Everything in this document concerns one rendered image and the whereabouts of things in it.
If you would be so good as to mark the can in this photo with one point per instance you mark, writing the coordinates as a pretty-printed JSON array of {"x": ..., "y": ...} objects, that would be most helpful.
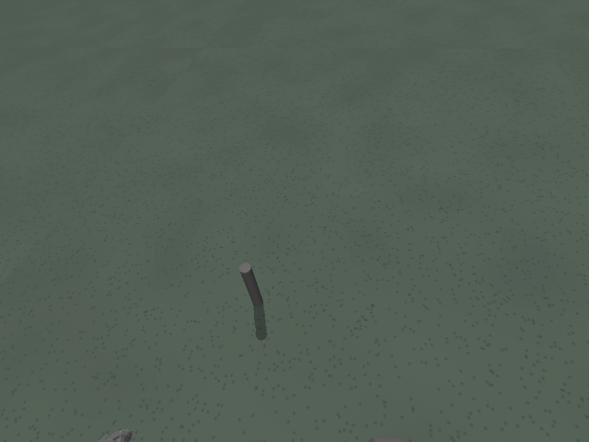
[{"x": 251, "y": 284}]

